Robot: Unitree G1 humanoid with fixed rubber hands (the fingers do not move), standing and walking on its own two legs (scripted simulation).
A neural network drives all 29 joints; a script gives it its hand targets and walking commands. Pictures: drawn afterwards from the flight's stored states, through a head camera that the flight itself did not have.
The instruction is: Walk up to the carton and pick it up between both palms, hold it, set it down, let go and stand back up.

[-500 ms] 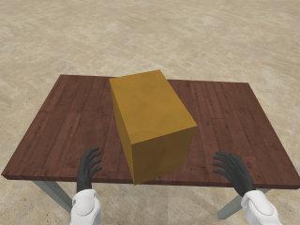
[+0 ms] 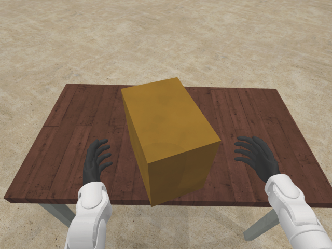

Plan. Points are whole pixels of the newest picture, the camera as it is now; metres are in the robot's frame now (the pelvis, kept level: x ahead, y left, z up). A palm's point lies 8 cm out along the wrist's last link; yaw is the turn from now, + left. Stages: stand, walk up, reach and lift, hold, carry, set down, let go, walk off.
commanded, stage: reach and lift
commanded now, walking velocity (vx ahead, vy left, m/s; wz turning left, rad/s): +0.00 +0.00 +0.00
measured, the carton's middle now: (164, 141) +0.40 +0.05 +0.00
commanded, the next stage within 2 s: none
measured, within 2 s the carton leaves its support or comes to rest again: neither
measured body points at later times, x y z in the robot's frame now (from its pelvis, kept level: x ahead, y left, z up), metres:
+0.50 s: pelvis -0.01 -0.01 +0.00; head +0.00 +0.00 +0.45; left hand +0.30 +0.22 +0.12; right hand +0.40 -0.16 +0.11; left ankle -0.03 +0.15 -0.75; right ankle +0.03 -0.08 -0.75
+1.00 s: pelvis +0.00 +0.00 +0.00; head +0.02 -0.01 +0.45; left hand +0.35 +0.23 +0.16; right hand +0.46 -0.14 +0.16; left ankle -0.03 +0.15 -0.75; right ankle +0.03 -0.08 -0.75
